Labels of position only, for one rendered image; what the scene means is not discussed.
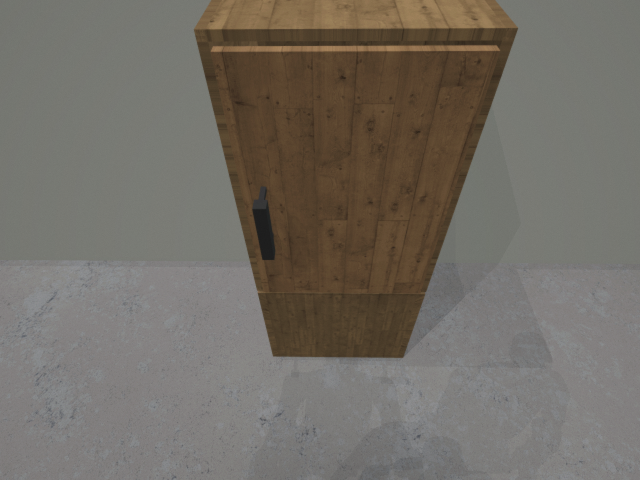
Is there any handle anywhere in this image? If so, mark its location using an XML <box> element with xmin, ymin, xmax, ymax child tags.
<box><xmin>252</xmin><ymin>187</ymin><xmax>275</xmax><ymax>260</ymax></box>

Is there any cupboard door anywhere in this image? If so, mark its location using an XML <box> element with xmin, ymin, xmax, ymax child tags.
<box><xmin>211</xmin><ymin>45</ymin><xmax>500</xmax><ymax>293</ymax></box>

